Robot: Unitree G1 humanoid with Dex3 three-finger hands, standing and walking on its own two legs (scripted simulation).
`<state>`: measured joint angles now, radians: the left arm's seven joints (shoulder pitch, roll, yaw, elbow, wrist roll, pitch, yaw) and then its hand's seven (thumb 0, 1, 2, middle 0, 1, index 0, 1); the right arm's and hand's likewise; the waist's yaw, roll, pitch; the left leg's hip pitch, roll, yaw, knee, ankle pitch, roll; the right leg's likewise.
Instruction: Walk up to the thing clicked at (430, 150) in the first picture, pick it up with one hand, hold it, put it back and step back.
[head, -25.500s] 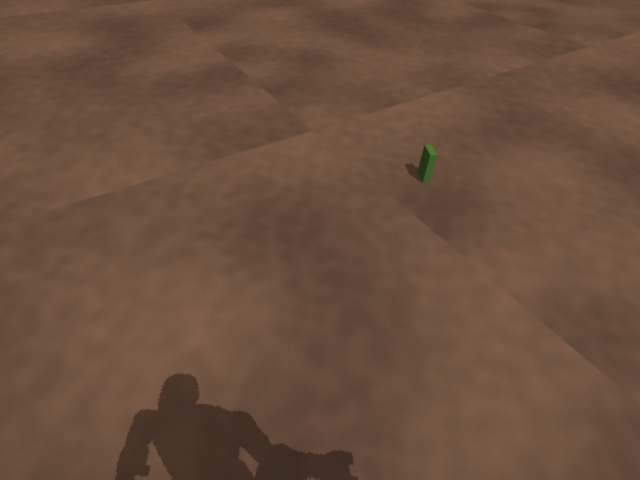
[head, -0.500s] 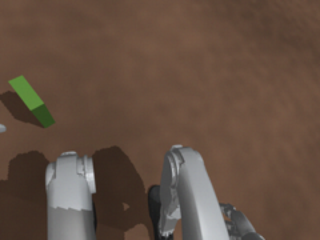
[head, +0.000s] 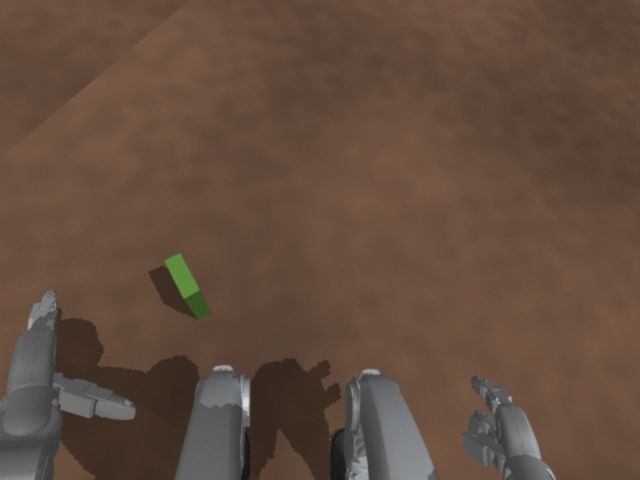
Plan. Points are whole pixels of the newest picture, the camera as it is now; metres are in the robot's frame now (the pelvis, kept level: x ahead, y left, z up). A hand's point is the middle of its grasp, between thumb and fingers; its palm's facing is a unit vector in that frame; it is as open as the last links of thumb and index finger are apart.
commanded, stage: home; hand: left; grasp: from the side
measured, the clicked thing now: (189, 288) +0.50 +0.26 -0.46
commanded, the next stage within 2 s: none
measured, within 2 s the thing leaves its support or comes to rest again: neither
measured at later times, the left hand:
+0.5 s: hand (62, 395) +0.23 +0.21 +0.09, palm faces +0.14 -0.94 -0.32, open 17.2 cm
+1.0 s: hand (63, 421) +0.21 +0.19 +0.12, palm faces +0.16 -0.94 -0.29, open 17.3 cm
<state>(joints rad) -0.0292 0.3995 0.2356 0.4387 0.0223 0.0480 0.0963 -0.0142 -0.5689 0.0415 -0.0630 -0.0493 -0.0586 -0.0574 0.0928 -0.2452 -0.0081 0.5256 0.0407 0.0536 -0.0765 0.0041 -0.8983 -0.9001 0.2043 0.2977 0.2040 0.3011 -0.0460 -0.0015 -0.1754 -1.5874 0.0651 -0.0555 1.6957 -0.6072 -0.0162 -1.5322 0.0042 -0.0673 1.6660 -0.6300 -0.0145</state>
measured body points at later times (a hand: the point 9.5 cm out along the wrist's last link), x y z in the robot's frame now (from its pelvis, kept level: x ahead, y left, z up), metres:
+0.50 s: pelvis +0.06 +0.01 +0.16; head +0.08 +0.02 +0.61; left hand +0.22 +0.26 +0.12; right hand +0.21 -0.22 +0.08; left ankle +0.07 +0.13 -0.52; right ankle +0.07 -0.12 -0.52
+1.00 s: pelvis +0.05 +0.00 +0.17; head +0.07 +0.00 +0.62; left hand +0.20 +0.24 +0.14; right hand +0.23 -0.23 +0.10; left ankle +0.07 +0.13 -0.52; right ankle +0.07 -0.12 -0.52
